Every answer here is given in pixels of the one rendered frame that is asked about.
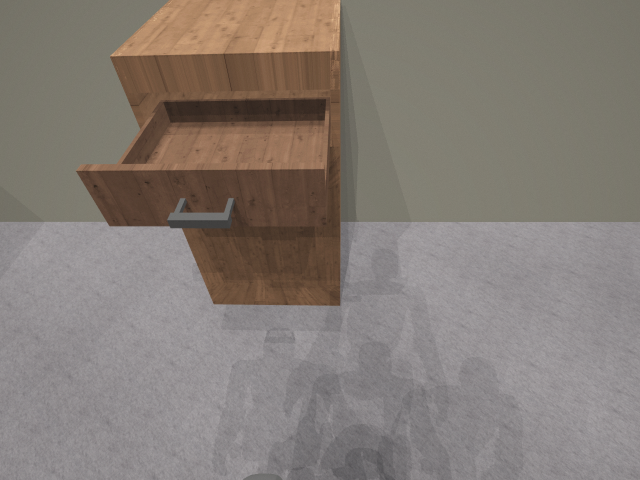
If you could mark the handle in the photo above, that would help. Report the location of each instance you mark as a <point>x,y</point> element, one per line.
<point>178,219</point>

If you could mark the drawer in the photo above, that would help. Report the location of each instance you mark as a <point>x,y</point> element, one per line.
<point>270,154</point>

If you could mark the cabinet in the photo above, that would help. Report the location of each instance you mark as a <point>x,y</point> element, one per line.
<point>248,49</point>

